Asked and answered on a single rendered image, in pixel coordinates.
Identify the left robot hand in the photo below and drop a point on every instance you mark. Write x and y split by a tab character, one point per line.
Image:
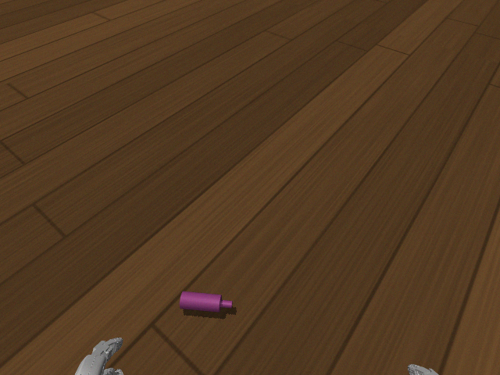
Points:
94	364

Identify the bottle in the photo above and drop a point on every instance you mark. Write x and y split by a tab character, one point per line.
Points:
203	301

